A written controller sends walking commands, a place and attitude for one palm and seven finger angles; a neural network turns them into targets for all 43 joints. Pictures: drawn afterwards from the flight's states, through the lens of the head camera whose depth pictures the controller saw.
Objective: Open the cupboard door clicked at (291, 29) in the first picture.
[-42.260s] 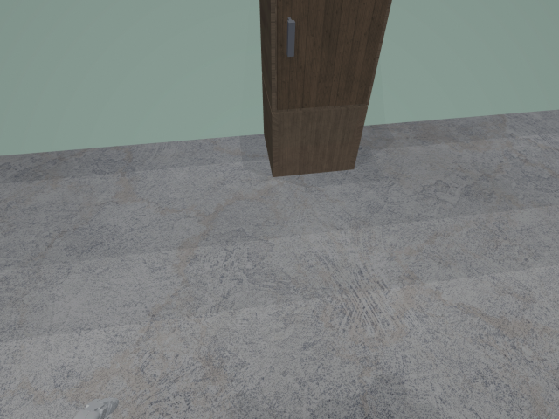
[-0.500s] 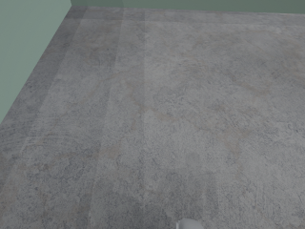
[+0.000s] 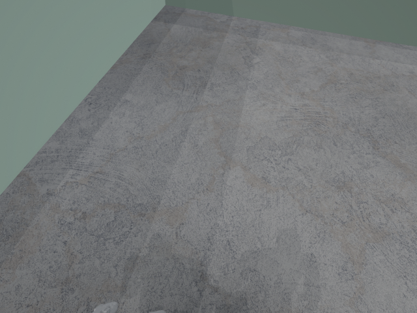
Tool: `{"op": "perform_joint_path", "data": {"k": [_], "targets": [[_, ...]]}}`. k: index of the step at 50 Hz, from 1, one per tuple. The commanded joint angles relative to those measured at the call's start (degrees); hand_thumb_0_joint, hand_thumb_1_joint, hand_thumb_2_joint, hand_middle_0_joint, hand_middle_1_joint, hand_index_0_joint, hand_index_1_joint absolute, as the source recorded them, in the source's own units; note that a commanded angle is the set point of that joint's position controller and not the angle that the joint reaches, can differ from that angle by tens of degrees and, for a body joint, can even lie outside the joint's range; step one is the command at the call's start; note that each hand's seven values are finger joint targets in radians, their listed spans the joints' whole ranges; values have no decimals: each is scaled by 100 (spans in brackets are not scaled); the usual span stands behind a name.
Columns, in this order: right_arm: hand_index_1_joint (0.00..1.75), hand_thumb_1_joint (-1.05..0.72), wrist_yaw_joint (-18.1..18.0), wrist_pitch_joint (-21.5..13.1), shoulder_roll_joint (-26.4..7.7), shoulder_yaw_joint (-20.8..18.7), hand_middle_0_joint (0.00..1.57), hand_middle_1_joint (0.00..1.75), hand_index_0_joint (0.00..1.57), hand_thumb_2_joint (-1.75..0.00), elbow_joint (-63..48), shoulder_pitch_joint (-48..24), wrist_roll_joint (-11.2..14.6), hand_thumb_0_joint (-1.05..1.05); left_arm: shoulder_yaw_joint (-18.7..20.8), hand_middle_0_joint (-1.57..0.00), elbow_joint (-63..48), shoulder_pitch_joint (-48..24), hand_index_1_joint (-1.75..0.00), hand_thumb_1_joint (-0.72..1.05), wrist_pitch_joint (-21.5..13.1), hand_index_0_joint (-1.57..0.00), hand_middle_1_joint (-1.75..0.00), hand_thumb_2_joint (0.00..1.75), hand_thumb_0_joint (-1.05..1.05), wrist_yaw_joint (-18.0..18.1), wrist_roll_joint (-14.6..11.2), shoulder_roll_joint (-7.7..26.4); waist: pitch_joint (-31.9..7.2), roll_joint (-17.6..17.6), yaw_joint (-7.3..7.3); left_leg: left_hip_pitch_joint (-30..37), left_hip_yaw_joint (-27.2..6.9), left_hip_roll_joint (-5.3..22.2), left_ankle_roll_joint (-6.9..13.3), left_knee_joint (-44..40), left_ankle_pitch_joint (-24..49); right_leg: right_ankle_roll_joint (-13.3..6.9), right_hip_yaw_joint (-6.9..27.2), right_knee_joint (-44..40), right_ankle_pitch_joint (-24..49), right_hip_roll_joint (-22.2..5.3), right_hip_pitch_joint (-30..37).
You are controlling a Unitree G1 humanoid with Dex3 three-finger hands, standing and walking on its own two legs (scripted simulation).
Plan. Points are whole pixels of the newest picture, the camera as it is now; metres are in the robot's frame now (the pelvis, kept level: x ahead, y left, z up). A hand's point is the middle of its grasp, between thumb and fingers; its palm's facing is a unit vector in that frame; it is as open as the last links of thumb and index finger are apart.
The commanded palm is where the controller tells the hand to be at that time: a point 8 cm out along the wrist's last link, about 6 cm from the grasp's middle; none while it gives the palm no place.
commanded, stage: turn to face it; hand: left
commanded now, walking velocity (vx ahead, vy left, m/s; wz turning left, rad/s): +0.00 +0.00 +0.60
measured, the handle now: out of the picture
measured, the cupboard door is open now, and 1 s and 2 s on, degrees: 39 39 39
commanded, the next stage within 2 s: none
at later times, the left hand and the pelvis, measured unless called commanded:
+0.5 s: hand out of the picture +0.03 +0.14 -0.12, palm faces +0.29 -0.90 -0.31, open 7.4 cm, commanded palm none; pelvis +0.03 -0.07 +0.02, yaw +17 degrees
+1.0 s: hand out of the picture -0.02 +0.15 -0.15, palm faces +0.59 -0.76 -0.25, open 7.4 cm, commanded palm none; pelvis +0.04 -0.08 +0.02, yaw +36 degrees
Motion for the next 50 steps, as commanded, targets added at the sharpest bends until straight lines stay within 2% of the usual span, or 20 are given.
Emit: {"op": "perform_joint_path", "data": {"k": [1,2,3,7,11,15,16,17,18,20,23,27,32,36,38,39,40,41,45,50], "targets": [[30,-90,-110,-19,-1558,-394,20,30,20,-90,-138,1215,-106,0,144,-20,-850,-386,-30,90,51,-20,-30,90,0,36,4,609,-800,1557,-418,1307,-3135,2291,1485,-1876,1714,118,1364,2773,-1419,265,-1857],[30,-90,-108,-51,-1379,-359,20,30,20,-90,-312,832,-106,0,160,-20,-829,-424,-30,90,62,-20,-30,90,0,31,40,595,-590,1139,-245,894,-2961,1947,1320,-2021,694,89,1352,2903,-996,273,-1905],[30,-90,-146,-76,-1333,-332,20,30,20,-90,-401,460,-107,0,195,-20,-693,-368,-30,90,54,-20,-30,90,0,14,64,593,-504,1447,-141,787,-2813,1635,1172,-1960,653,141,1437,2975,-693,299,-2028],[30,-90,-177,-105,-1221,-261,20,30,20,-90,-578,-80,-59,0,182,-20,-488,66,-30,90,61,-20,-30,90,0,-56,23,669,-609,1084,121,1080,-1871,1017,906,-1704,1433,236,1423,2304,-76,457,-1673],[30,-90,-129,-33,-1343,-329,20,30,20,-90,-605,-107,-77,0,129,-20,-611,1,-30,90,58,-20,-30,90,0,-26,-16,696,-765,979,18,1089,-2093,978,1001,-1599,1317,188,1341,945,-330,697,-1006],[30,-90,-88,73,-1318,-358,20,30,20,-90,-818,-697,-14,0,179,-20,-459,857,-30,90,-15,-20,-30,90,0,0,-26,863,-723,822,425,12,-2033,549,666,-1031,618,101,1187,-1209,693,842,685],[30,-90,-61,88,-977,-313,20,30,20,-90,-905,-715,56,0,249,-20,-457,1067,-30,90,-85,-20,-30,90,0,41,52,1283,-723,-312,536,-829,-1496,-93,263,-88,-410,-137,2190,-2325,469,-100,1360],[30,-90,-22,80,-637,-258,20,30,20,-90,-1085,-816,54,0,338,-20,-541,1039,-30,90,-98,-20,-30,90,0,72,121,1856,-556,-1995,613,-1555,-643,-900,-170,1573,-2099,-812,3945,-2822,944,-1671,1263],[30,-90,-4,103,-944,-304,20,30,20,-90,-1026,-860,1,0,265,-20,-582,877,-30,90,-101,-20,-30,90,0,98,56,1739,-409,-1465,501,-1392,-1017,-502,-68,2724,-2212,-1124,3718,-2645,1416,-1926,630],[30,-90,33,202,-811,-314,20,30,20,-90,-727,-715,-22,0,152,-20,-687,281,-30,90,-147,-20,-30,90,0,110,22,1179,-108,-1039,114,-1401,-991,-286,-168,3515,-1360,-939,2682,-2308,2252,-1134,373],[30,-90,98,236,-608,-221,20,30,20,-90,-639,-705,12,0,96,-20,-690,417,-30,90,-187,-20,-30,90,0,116,12,986,-329,-961,109,-1306,-645,-247,-304,3156,-931,-737,1467,-1866,3924,-685,1018],[30,-90,99,221,-486,-137,20,30,20,-90,-680,-1069,37,0,149,-20,-510,1010,-30,90,-209,-20,-30,90,0,151,20,1052,-686,-799,400,-1234,-354,-255,-349,2071,-1032,-797,1262,-1606,4874,-839,2090],[30,-90,103,182,-364,-72,20,30,20,-90,-759,-1342,39,0,217,-20,-386,1172,-30,90,-172,-20,-30,90,0,134,66,1144,-540,-986,531,-707,-51,-266,-233,864,-1178,-876,1057,-1402,5067,-1057,2010],[30,-90,77,128,-449,-74,20,30,20,-90,-746,-1052,37,0,278,-20,-419,953,-30,90,-150,-20,-30,90,0,98,57,1277,-599,-880,338,130,120,-333,-53,-56,-851,-785,819,-1002,4826,-1218,1553],[30,-90,61,69,-750,-175,20,30,20,-90,-567,-248,-5,0,289,-20,-497,674,-30,90,-143,-20,-30,90,0,59,-20,1271,-948,-296,-152,1612,-133,-180,157,-1176,594,-369,390,235,3978,-1001,686],[30,-90,24,31,-1384,-347,20,30,20,-90,-492,148,-66,0,236,-20,-701,529,-30,90,-99,-20,-30,90,0,9,-63,953,-1120,1252,-367,2625,-2067,1224,854,-1398,2267,77,216,1513,643,-182,-969],[30,-90,-38,73,-1762,-416,20,30,20,-90,-443,438,-25,0,125,-20,-976,86,-30,90,-41,-20,-30,90,0,31,-47,780,-1013,1830,-489,2638,-3253,2194,1642,-1532,4114,235,797,2479,-1670,302,-1932],[30,-90,-61,97,-1721,-381,20,30,20,-90,-401,389,-24,0,152,-20,-1041,-48,-30,90,38,-20,-30,90,0,62,2,964,-923,1077,-398,2283,-2813,2256,1767,-1508,3235,148,1377,2777,-1513,172,-1924],[30,-90,-149,18,-1283,-249,20,30,20,-90,-732,-634,-36,0,222,-20,-679,151,-30,90,142,-20,-30,90,0,-20,39,923,-322,1040,124,944,-2057,1091,1063,-1904,1178,224,1540,2692,-183,285,-1563],[30,-90,-105,1,-1304,-278,20,30,20,-90,-697,-516,-48,0,184,-20,-705,106,-30,90,139,-20,-30,90,0,-49,23,824,-386,1026,154,743,-2057,758,976,-1960,416,252,1404,1566,-40,522,-1118]]}}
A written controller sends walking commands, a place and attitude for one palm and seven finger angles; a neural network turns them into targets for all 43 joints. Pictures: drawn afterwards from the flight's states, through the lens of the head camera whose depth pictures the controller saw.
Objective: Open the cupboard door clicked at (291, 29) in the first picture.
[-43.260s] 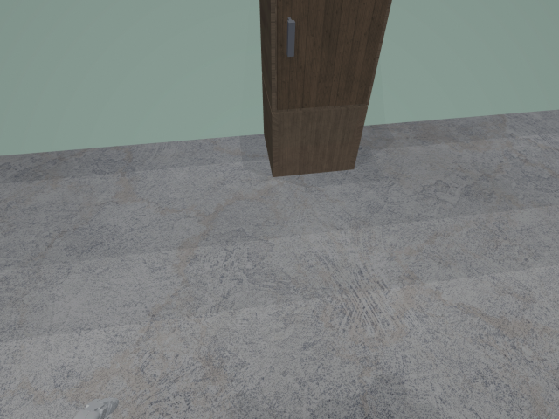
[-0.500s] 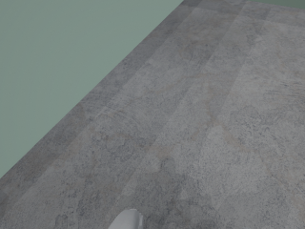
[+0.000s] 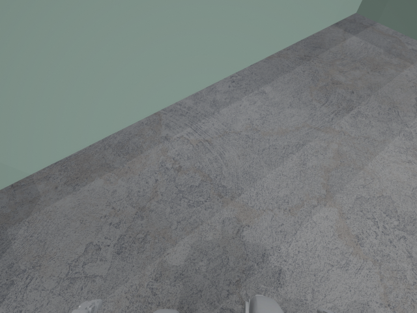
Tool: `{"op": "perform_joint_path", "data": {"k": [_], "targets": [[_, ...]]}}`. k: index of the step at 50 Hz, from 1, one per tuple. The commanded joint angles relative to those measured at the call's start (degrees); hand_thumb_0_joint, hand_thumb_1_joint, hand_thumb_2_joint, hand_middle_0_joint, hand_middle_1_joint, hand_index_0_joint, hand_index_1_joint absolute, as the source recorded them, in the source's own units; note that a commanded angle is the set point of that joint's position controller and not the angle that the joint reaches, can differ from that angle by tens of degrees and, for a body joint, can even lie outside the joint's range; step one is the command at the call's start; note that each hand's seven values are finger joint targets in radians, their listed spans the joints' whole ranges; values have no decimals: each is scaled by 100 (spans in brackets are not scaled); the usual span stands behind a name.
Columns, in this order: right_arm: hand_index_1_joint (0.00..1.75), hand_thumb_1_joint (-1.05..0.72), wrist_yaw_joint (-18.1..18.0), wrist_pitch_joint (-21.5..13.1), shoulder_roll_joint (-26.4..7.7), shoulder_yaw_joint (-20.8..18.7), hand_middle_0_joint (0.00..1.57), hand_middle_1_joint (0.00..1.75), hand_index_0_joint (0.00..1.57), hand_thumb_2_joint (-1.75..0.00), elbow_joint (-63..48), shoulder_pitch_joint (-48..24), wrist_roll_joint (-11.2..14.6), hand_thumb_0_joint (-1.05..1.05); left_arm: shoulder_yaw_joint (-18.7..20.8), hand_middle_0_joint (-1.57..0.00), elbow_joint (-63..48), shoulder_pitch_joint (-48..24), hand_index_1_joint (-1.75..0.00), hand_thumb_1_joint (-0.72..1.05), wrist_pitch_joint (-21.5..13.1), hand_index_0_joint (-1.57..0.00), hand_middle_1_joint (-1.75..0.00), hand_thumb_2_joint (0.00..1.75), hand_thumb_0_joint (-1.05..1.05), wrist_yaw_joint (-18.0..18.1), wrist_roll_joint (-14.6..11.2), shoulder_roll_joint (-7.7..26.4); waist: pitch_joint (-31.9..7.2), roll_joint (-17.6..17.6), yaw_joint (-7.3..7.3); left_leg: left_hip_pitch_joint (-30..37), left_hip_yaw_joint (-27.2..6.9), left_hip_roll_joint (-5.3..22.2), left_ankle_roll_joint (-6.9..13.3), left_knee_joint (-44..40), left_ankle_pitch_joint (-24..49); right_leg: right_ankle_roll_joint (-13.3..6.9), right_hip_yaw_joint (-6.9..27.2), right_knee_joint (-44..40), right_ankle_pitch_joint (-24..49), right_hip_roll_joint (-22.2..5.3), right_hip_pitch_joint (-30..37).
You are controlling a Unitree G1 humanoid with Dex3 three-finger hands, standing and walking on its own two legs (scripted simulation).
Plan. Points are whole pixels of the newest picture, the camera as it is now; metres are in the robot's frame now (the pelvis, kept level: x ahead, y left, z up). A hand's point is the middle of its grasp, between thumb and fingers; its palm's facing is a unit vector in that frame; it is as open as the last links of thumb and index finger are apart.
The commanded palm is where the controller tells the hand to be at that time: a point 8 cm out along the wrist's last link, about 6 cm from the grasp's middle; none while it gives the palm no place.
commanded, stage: turn to face it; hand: left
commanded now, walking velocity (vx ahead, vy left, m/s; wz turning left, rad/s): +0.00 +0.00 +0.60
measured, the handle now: out of the picture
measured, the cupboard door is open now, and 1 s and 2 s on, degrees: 39 39 39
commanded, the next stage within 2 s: none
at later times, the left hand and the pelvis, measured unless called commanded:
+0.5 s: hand out of the picture +0.01 +0.15 -0.16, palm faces +0.32 -0.92 -0.24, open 7.3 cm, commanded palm none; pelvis +0.02 -0.05 +0.00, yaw +19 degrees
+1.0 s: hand out of the picture +0.02 +0.16 -0.15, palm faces +0.54 -0.78 -0.30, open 7.4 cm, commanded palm none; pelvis +0.04 -0.08 -0.01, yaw +35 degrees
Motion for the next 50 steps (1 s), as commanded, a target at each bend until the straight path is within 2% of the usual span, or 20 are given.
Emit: {"op": "perform_joint_path", "data": {"k": [1,4,7,8,9,10,14,22,26,27,28,29,31,34,45,46,47,48,49,50], "targets": [[30,-90,-34,-99,-1217,-396,20,30,20,-90,-386,119,-36,0,87,-20,-510,-22,-30,90,-144,-20,-30,90,0,24,1,407,-680,1005,-166,313,-1465,1178,728,-1180,472,38,-114,-892,-2,204,183],[30,-90,-20,-60,-1258,-447,20,30,20,-90,-417,104,-49,0,59,-20,-575,45,-30,90,-191,-20,-30,90,0,37,-28,396,-842,1126,-147,184,-1722,1141,710,-894,713,-13,-216,-1876,-103,450,803],[30,-90,-4,-43,-1073,-457,20,30,20,-90,-525,-90,46,0,133,-20,-445,695,-30,90,-319,-20,-30,90,0,82,-34,678,-1079,619,205,-706,-1516,656,269,-32,652,-110,-17,-3830,982,283,2477],[30,-90,20,-52,-650,-403,20,30,20,-90,-599,6,93,0,248,-20,-399,915,-30,90,-388,-20,-30,90,0,140,48,1187,-1239,-965,307,-1730,-676,-55,-174,1223,-835,-516,1398,-4606,971,-1189,3300],[30,-90,28,-64,-625,-391,20,30,20,-90,-715,-144,61,0,255,-20,-456,835,-30,90,-375,-20,-30,90,0,166,57,1465,-1045,-1757,329,-1951,-183,-286,-367,2776,-2283,-1158,2342,-4711,1776,-2368,2673],[30,-90,54,-39,-749,-389,20,30,20,-90,-662,-79,17,0,174,-20,-488,646,-30,90,-379,-20,-30,90,0,176,25,1267,-902,-1137,182,-1856,-433,-10,-308,3646,-2096,-1373,1860,-4493,2111,-2244,2229],[30,-90,132,88,-533,-328,20,30,20,-90,-340,31,29,0,31,-20,-579,153,-30,90,-400,-20,-30,90,0,189,-18,649,-647,-1214,-155,-1853,-7,244,-545,3860,-1143,-1019,50,-3952,4177,-1204,2414],[30,-90,194,38,-334,-190,20,30,20,-90,-469,-509,73,0,164,-20,-339,778,-30,90,-398,-20,-30,90,0,188,51,955,-789,-1142,178,-973,615,146,-455,1439,-1146,-1037,-425,-3491,4820,-1448,2973],[30,-90,162,-26,-611,-264,20,30,20,-90,-361,177,21,0,213,-20,-384,552,-30,90,-360,-20,-30,90,0,122,-27,1014,-984,-710,-280,685,680,14,-237,-147,189,-622,-889,-2409,3936,-1348,1993],[30,-90,146,-69,-1065,-386,20,30,20,-90,-285,593,-12,0,173,-20,-481,500,-30,90,-340,-20,-30,90,0,95,-48,783,-1332,377,-504,1690,-371,825,93,-491,1318,-312,-1090,-1314,2444,-948,1040],[30,-90,88,-87,-1707,-557,20,30,20,-90,-242,1055,-32,0,39,-20,-741,248,-30,90,-309,-20,-30,90,0,66,-91,372,-1470,1946,-768,2241,-2558,2436,1057,-719,3706,70,-955,83,-1479,-120,-502],[30,-90,37,-40,-1746,-537,20,30,20,-90,-112,1264,2,0,36,-20,-851,-91,-30,90,-212,-20,-30,90,0,120,-31,540,-1489,1196,-780,2011,-2489,2658,1425,-671,3735,-48,-143,599,-1600,-148,-628],[30,-90,-46,-78,-1432,-470,20,30,20,-90,-355,588,-31,0,96,-20,-731,-172,-30,90,-183,-20,-30,90,0,121,-11,504,-1082,1201,-519,1133,-2044,2006,1177,-939,1714,-55,16,657,-855,-199,-610],[30,-90,-71,-101,-1187,-348,20,30,20,-90,-498,13,-31,0,123,-20,-474,127,-30,90,-123,-20,-30,90,0,37,21,537,-706,780,-175,409,-1561,1464,780,-1210,678,-11,80,507,-43,-70,-295],[30,-90,-13,-29,-1219,-462,20,30,20,-90,-514,-36,-24,0,74,-20,-540,381,-30,90,-219,-20,-30,90,0,67,-37,437,-947,1033,-26,-147,-1972,988,644,-716,626,-104,-183,-2566,323,559,1429],[30,-90,-10,-21,-1133,-454,20,30,20,-90,-553,-132,12,0,112,-20,-487,619,-30,90,-255,-20,-30,90,0,88,-44,517,-991,876,119,-555,-1889,812,480,-432,503,-134,-148,-3334,781,498,2087],[30,-90,16,-19,-863,-427,20,30,20,-90,-615,-157,67,0,190,-20,-465,896,-30,90,-329,-20,-30,90,0,127,11,877,-1089,-72,280,-1285,-1465,325,151,354,-201,-313,642,-4322,524,-248,2848],[30,-90,28,-39,-481,-381,20,30,20,-90,-734,-141,79,0,281,-20,-486,909,-30,90,-363,-20,-30,90,0,163,86,1370,-957,-1747,327,-2106,-262,-524,-356,1948,-1790,-967,2332,-4842,727,-1910,3003],[30,-90,47,-34,-796,-416,20,30,20,-90,-700,-210,19,0,209,-20,-534,747,-30,90,-359,-20,-30,90,0,185,35,1332,-831,-1370,246,-1904,-427,-181,-315,3221,-2160,-1346,2338,-4767,1392,-2348,2201],[30,-90,78,6,-761,-429,20,30,20,-90,-602,-59,2,0,129,-20,-602,322,-30,90,-377,-20,-30,90,0,198,21,966,-649,-1004,-32,-1865,-557,-6,-300,3765,-1729,-1355,1627,-4604,1680,-1905,1974]]}}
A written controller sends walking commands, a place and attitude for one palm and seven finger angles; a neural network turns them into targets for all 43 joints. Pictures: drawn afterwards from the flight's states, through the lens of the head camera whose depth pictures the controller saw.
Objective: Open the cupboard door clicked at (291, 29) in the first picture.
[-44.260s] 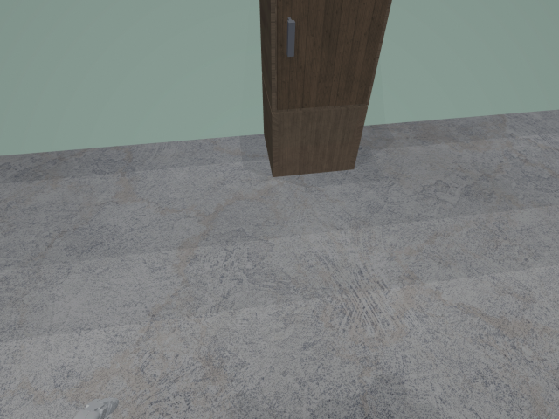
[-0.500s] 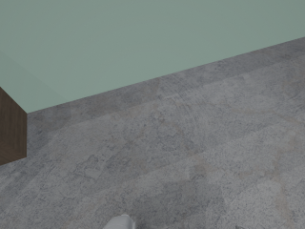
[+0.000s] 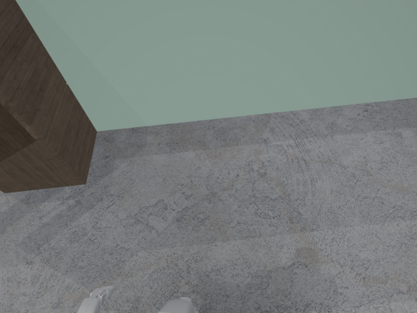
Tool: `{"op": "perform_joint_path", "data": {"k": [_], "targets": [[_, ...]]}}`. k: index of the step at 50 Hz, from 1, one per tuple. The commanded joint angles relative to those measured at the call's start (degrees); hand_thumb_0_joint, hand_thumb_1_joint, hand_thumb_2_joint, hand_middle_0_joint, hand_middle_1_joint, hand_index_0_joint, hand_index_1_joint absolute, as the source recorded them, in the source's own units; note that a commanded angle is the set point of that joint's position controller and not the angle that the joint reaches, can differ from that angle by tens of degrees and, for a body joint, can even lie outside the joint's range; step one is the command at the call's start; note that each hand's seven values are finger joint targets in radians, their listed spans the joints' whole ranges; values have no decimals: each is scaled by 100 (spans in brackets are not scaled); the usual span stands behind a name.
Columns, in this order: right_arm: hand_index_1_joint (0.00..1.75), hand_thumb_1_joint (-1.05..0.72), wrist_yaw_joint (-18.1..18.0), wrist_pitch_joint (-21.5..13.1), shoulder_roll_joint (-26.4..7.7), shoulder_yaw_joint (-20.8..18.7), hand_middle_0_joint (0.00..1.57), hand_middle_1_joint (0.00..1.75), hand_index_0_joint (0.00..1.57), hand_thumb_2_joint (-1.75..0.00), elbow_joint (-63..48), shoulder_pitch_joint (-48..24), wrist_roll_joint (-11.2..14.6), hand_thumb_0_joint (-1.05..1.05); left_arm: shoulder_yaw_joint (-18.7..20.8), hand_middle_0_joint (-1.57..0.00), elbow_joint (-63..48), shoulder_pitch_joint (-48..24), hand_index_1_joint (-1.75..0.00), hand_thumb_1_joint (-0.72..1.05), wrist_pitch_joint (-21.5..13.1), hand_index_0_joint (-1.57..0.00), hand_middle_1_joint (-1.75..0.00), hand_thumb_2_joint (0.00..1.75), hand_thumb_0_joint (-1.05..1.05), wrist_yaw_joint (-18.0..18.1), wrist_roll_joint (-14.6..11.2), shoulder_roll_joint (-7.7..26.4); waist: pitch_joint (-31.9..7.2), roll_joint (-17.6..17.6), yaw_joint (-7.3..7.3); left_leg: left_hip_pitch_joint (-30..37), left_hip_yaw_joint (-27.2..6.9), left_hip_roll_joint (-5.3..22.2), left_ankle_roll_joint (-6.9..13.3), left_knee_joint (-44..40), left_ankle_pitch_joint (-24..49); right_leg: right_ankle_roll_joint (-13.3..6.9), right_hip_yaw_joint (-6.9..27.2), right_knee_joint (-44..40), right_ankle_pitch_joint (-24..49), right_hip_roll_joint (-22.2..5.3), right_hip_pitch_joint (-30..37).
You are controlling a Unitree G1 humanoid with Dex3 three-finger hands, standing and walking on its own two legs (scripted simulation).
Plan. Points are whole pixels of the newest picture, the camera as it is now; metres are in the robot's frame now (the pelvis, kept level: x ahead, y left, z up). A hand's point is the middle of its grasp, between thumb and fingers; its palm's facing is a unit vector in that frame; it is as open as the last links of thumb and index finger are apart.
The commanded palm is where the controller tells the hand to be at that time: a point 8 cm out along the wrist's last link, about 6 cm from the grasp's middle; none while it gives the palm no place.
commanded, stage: turn to face it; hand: left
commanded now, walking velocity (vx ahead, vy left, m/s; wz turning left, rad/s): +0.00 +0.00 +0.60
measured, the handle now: out of the picture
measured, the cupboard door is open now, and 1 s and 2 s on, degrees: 39 39 39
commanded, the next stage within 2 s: take the last steps up to it in 1.18 s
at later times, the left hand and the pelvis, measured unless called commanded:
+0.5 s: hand out of the picture +0.00 +0.23 -0.17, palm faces +0.36 -0.89 -0.26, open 7.4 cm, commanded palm none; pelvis +0.02 +0.01 +0.00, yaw +20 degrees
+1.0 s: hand out of the picture +0.01 +0.15 -0.14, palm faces +0.59 -0.77 -0.25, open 7.3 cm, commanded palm none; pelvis +0.06 -0.04 +0.01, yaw +37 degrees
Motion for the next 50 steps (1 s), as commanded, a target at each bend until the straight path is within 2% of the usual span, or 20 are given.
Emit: {"op": "perform_joint_path", "data": {"k": [1,4,12,15,16,17,18,19,20,22,24,32,36,37,38,39,40,42,44,50], "targets": [[30,-90,48,-106,-556,-244,20,30,20,-90,-527,-236,-43,0,227,-20,-381,198,-30,90,-172,-20,-30,90,0,143,-9,963,-548,-1527,18,-1106,219,307,-99,2862,-595,-850,1423,-1659,2018,-1957,902],[30,-90,109,-55,-387,-143,20,30,20,-90,-454,-259,1,0,169,-20,-379,251,-30,90,-191,-20,-30,90,0,147,-26,789,-575,-1396,1,-995,591,418,-242,2523,-180,-683,225,-1284,3555,-1572,1323],[30,-90,145,-114,-175,4,20,30,20,-90,-557,-850,25,0,302,-20,-52,985,-30,90,-172,-20,-30,90,0,134,38,1069,-659,-1520,396,-256,1225,357,-153,290,-305,-665,-243,-771,4588,-1845,1926],[30,-90,117,-164,-292,-11,20,30,20,-90,-522,-524,15,0,349,-20,-81,813,-30,90,-163,-20,-30,90,0,101,10,1183,-786,-1353,173,574,1369,224,-18,-663,223,-499,-486,-277,4441,-1861,1560],[30,-90,108,-188,-420,-48,20,30,20,-90,-444,-183,-9,0,361,-20,-107,675,-30,90,-160,-20,-30,90,0,85,-30,1197,-930,-1198,-64,1235,1348,216,53,-1247,846,-320,-697,210,4103,-1795,1202],[30,-90,104,-224,-766,-148,20,30,20,-90,-341,266,-36,0,328,-20,-177,576,-30,90,-138,-20,-30,90,0,62,-56,1052,-1234,-427,-309,2270,704,710,267,-1643,2002,-30,-913,1210,2961,-1541,379],[30,-90,50,-270,-1470,-337,20,30,20,-90,-299,739,-80,0,210,-20,-429,384,-30,90,-109,-20,-30,90,0,9,-108,599,-1393,1385,-575,3122,-1696,2446,1197,-1839,4434,428,-951,2646,-1283,-609,-1438],[30,-90,-14,-217,-1626,-338,20,30,20,-90,-165,1023,-23,0,168,-20,-582,8,-30,90,-18,-20,-30,90,0,61,-55,655,-1465,1057,-617,3017,-1960,2842,1697,-1800,5332,347,-108,3264,-1999,-503,-1738],[30,-90,-37,-217,-1570,-296,20,30,20,-90,-239,817,-46,0,190,-20,-668,-18,-30,90,6,-20,-30,90,0,76,-41,719,-1238,539,-473,2587,-1518,2763,1725,-1863,4172,296,83,3422,-1750,-618,-1728],[30,-90,-129,-266,-1128,-196,20,30,20,-90,-450,141,-65,0,230,-20,-402,-75,-30,90,44,-20,-30,90,0,53,-9,728,-952,909,-220,1928,-1195,2008,1320,-2063,3179,365,259,3435,-933,-595,-1666],[30,-90,-138,-280,-1047,-132,20,30,20,-90,-517,-112,-60,0,244,-20,-254,137,-30,90,89,-20,-30,90,0,3,1,726,-702,452,-37,1567,-905,1713,1111,-2235,2678,390,255,3348,-459,-484,-1504],[30,-90,-71,-235,-1128,-210,20,30,20,-90,-501,-103,-83,0,178,-20,-394,-13,-30,90,59,-20,-30,90,0,-6,-24,626,-690,577,-28,1142,-1148,1417,1070,-2177,1760,385,43,1273,-516,-81,-619],[30,-90,-62,-200,-1002,-242,20,30,20,-90,-601,-372,-8,0,234,-20,-259,653,-30,90,-61,-20,-30,90,0,35,-60,738,-961,423,308,368,-1123,1005,704,-1380,1934,296,0,-762,603,44,1068],[30,-90,-31,-207,-697,-211,20,30,20,-90,-665,-362,54,0,320,-20,-228,913,-30,90,-139,-20,-30,90,0,80,8,1150,-1120,-663,452,-464,-647,474,353,-508,866,69,992,-1648,452,-907,1930],[30,-90,-17,-227,-395,-164,20,30,20,-90,-786,-385,50,0,391,-20,-252,931,-30,90,-158,-20,-30,90,0,110,67,1600,-990,-2097,491,-1146,425,-266,-83,1053,-1182,-621,2512,-1969,1154,-2488,1919],[30,-90,-3,-200,-673,-204,20,30,20,-90,-726,-374,-5,0,325,-20,-272,823,-30,90,-158,-20,-30,90,0,135,18,1498,-899,-1679,391,-984,170,113,-24,2215,-1348,-989,2297,-1825,1698,-2733,1253],[30,-90,13,-154,-678,-221,20,30,20,-90,-575,-272,-29,0,250,-20,-326,455,-30,90,-191,-20,-30,90,0,160,6,1082,-674,-1440,154,-1007,36,306,-35,2724,-887,-965,1741,-1722,1932,-2301,1024],[30,-90,70,-57,-515,-209,20,30,20,-90,-401,-155,-18,0,177,-20,-399,111,-30,90,-148,-20,-30,90,0,145,-30,885,-542,-1525,-35,-938,337,410,-162,3030,-327,-727,731,-1450,2695,-1746,940],[30,-90,107,-48,-375,-124,20,30,20,-90,-387,-241,-8,0,151,-20,-357,279,-30,90,-191,-20,-30,90,0,138,-28,790,-560,-1546,16,-897,576,409,-230,2603,-130,-621,171,-1330,3485,-1528,1231],[30,-90,112,-107,-132,26,20,30,20,-90,-412,-690,22,0,244,-20,-40,966,-30,90,-206,-20,-30,90,0,143,25,1011,-706,-1337,348,-352,1070,353,-191,690,-293,-704,-103,-977,4451,-1725,1873]]}}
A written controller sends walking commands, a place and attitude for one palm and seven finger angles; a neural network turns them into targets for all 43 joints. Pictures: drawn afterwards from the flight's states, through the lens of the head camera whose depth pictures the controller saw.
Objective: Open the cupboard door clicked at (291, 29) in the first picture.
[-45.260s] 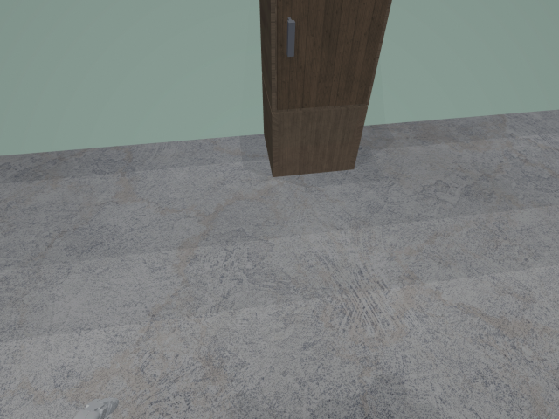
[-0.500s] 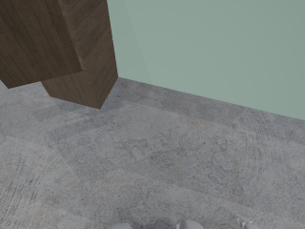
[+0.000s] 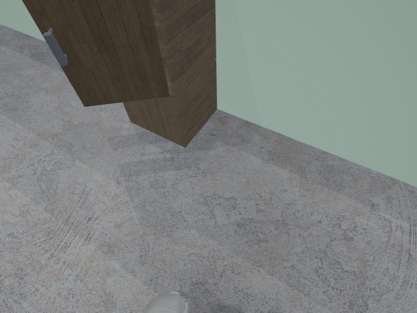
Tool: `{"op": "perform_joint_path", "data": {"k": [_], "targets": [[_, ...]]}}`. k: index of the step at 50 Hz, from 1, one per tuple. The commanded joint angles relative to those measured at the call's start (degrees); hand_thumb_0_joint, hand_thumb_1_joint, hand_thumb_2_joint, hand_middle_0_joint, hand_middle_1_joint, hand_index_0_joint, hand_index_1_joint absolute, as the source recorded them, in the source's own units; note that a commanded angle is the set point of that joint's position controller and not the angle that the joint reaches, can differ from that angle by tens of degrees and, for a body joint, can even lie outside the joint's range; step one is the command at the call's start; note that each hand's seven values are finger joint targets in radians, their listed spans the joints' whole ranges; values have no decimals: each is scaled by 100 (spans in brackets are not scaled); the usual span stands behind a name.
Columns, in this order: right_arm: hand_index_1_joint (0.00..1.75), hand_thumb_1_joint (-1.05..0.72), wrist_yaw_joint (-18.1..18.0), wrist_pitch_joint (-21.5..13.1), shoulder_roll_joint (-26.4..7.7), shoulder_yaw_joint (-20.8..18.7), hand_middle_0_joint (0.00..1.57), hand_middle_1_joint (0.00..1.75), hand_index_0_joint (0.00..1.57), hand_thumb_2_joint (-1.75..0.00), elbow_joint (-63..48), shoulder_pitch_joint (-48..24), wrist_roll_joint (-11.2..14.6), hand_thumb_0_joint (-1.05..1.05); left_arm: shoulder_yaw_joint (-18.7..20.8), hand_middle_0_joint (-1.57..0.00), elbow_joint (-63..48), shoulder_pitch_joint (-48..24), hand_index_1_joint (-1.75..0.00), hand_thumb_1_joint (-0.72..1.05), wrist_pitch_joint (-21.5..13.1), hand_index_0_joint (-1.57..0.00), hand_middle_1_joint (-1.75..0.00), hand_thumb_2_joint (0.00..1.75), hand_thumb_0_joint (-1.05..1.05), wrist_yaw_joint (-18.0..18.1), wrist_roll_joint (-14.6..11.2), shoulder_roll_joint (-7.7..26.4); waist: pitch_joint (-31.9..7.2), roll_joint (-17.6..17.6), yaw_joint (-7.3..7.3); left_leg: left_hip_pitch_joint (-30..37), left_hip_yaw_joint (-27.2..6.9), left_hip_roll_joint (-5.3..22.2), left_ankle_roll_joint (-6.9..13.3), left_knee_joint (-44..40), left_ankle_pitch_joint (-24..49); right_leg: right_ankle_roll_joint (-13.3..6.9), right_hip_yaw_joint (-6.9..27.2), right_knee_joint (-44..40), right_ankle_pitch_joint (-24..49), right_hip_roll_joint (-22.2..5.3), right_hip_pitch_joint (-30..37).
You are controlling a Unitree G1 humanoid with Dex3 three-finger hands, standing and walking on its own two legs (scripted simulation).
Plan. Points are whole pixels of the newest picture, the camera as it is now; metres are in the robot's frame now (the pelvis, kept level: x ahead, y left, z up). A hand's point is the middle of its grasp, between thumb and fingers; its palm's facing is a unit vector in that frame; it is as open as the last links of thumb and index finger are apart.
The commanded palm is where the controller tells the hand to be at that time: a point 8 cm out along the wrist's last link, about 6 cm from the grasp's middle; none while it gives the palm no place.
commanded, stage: turn to face it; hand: left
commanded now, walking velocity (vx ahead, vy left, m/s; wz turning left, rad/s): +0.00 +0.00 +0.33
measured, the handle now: (57, 46) +0.97 +0.61 -0.03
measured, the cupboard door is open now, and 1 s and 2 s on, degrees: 39 39 39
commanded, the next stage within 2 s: take the last steps up to it in 0.18 s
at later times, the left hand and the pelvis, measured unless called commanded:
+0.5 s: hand out of the picture +0.04 +0.23 -0.16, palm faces +0.20 -0.95 -0.23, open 7.4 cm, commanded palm none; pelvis +0.01 +0.02 +0.00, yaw +10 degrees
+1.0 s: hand out of the picture -0.03 +0.23 -0.19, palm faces +0.42 -0.89 -0.17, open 7.4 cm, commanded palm none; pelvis +0.13 +0.11 -0.03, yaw +19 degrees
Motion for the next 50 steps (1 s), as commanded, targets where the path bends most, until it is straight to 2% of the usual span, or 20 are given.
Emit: {"op": "perform_joint_path", "data": {"k": [1,6,7,8,9,14,21,25,26,27,28,29,32,34,42,45,47,48,49,50], "targets": [[30,-90,32,-207,-76,45,20,30,20,-90,-593,-597,12,0,387,-20,-159,615,-30,90,-133,-20,-30,90,0,75,47,1338,-763,-1146,411,-22,320,-45,99,-1123,-82,-591,668,-323,4346,-1340,1119],[30,-90,-28,-321,-279,31,20,30,20,-90,-370,118,-17,0,414,-20,-70,326,-30,90,-103,-20,-30,90,0,25,-34,1376,-956,-963,-58,1779,396,-104,337,-3157,1432,-151,244,634,3588,-1165,241],[30,-90,-48,-367,-668,-68,20,30,20,-90,-319,380,-57,0,368,-20,-150,304,-30,90,-81,-20,-30,90,0,-3,-58,1161,-1227,-2,-184,2647,-440,643,621,-3373,2611,160,-22,1468,2257,-785,-583],[30,-90,-102,-388,-1235,-198,20,30,20,-90,-278,736,-88,0,238,-20,-322,158,-30,90,-40,-20,-30,90,0,-22,-106,737,-1288,1623,-372,3057,-2336,2122,1490,-3574,4913,490,-1,2653,-1598,-87,-1828],[30,-90,-168,-327,-1289,-165,20,30,20,-90,-215,810,-69,0,227,-20,-381,-72,-30,90,59,-20,-30,90,0,33,-62,862,-1295,1180,-357,2677,-2223,2369,1924,-3484,5171,390,735,3157,-2112,-77,-1770],[30,-90,-294,-397,-708,35,20,30,20,-90,-421,-28,-73,0,279,-20,76,105,-30,90,177,-20,-30,90,0,-46,4,841,-681,730,90,1699,-1350,1416,1470,-3930,3116,383,969,3520,-796,42,-1720],[30,-90,-195,-454,-774,-34,20,30,20,-90,-256,378,-98,0,246,-20,-41,-183,-30,90,31,-20,-30,90,0,-189,35,665,-640,844,-23,1571,-1624,1108,1474,-4275,298,286,508,1915,-883,294,-1368],[30,-90,-160,-423,-727,-60,20,30,20,-90,-278,128,-65,0,298,-20,200,602,-30,90,-74,-20,-30,90,0,-206,27,668,-579,610,397,439,-1513,706,1228,-3779,-707,208,285,199,-322,523,384],[30,-90,-138,-437,-524,-38,20,30,20,-90,-317,53,-28,0,367,-20,325,1054,-30,90,-132,-20,-30,90,0,-178,59,834,-593,-71,627,-347,-1133,258,972,-2962,-818,119,680,-577,-475,205,1328],[30,-90,-94,-474,-95,37,20,30,20,-90,-452,-24,48,0,493,-20,420,1497,-30,90,-187,-20,-30,90,0,-103,144,1407,-640,-1721,867,-1610,-219,-417,595,-1295,-854,-318,2602,-1533,-1747,-1379,2135],[30,-90,-50,-470,-351,7,20,30,20,-90,-647,-441,-79,0,490,-20,387,1522,-30,90,-204,-20,-30,90,0,-55,65,1595,-141,-1678,906,-1966,-394,-236,455,-23,-903,-793,4054,-2226,-2302,-2458,1296],[30,-90,-3,-441,-448,-37,20,30,20,-90,-672,-513,-132,0,453,-20,280,1138,-30,90,-227,-20,-30,90,0,-50,14,1456,186,-882,650,-1934,-698,35,447,484,-245,-911,3735,-2355,-2266,-2407,713],[30,-90,83,-360,-291,-72,20,30,20,-90,-276,-49,-113,0,311,-20,318,531,-30,90,-393,-20,-30,90,0,-37,-12,894,277,-1365,196,-1542,-573,350,268,862,956,-465,2004,-2082,-471,-1545,331],[30,-90,121,-363,-131,-10,20,30,20,-90,-202,-30,-83,0,287,-20,430,778,-30,90,-481,-20,-30,90,0,-35,-10,799,184,-1043,208,-1488,-308,329,156,686,1262,-380,1269,-1915,979,-1348,609],[30,-90,241,-438,223,142,20,30,20,-90,-358,-740,-20,0,282,-20,1015,1525,-30,90,-503,-20,-30,90,0,-13,57,939,35,-1203,504,-1078,420,274,215,-1213,1365,-353,389,-1446,2665,-1306,1292],[30,-90,235,-521,185,165,20,30,20,-90,-347,-623,-17,0,303,-20,1019,1330,-30,90,-455,-20,-30,90,0,-3,71,1049,9,-1252,369,-129,550,135,404,-2009,1079,-318,300,-1080,3094,-1455,954],[30,-90,150,-597,-37,101,20,30,20,-90,-22,432,-60,0,329,-20,1007,1110,-30,90,-432,-20,-30,90,0,-18,50,1104,-469,-1083,-163,1612,836,-221,543,-2671,1272,-169,-36,111,3651,-1199,347],[30,-90,74,-623,-454,10,20,30,20,-90,224,1379,-100,0,296,-20,930,1129,-30,90,-419,-20,-30,90,0,-55,34,978,-1076,-384,-542,2841,655,13,637,-2774,1299,-59,-189,1343,2953,-987,-117],[30,-90,-23,-681,-1198,-181,20,30,20,-90,374,2086,-173,0,264,-20,823,1413,-30,90,-372,-20,-30,90,0,-112,-49,585,-1836,1258,-693,4117,-1564,1592,1164,-2990,1515,206,-367,3097,-378,-56,-1602],[30,-90,-145,-636,-1392,-228,20,30,20,-90,443,2382,-88,0,187,-20,634,1079,-30,90,-343,-20,-30,90,0,-81,-47,431,-2132,1652,-758,4134,-2553,2141,1510,-3875,1507,85,364,4327,-1774,259,-2228]]}}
